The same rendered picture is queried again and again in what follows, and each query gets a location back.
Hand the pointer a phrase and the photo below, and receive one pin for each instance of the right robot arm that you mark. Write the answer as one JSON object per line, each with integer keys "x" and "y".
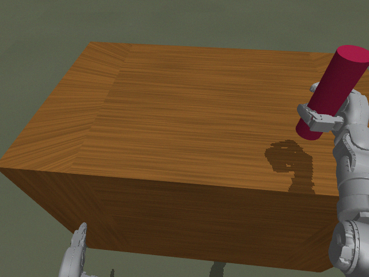
{"x": 349, "y": 247}

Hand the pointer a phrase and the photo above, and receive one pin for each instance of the can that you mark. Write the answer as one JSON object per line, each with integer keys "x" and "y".
{"x": 344, "y": 71}

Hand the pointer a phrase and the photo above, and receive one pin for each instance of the right robot hand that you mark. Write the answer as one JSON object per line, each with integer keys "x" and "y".
{"x": 354, "y": 110}

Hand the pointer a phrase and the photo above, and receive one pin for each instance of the left robot hand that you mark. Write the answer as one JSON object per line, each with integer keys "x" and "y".
{"x": 74, "y": 257}

